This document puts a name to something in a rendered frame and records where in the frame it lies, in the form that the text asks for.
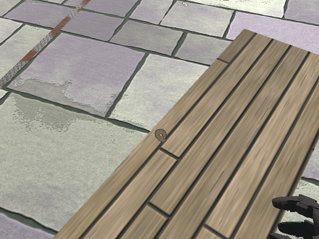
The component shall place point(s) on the right robot hand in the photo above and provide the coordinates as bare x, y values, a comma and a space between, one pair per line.
303, 205

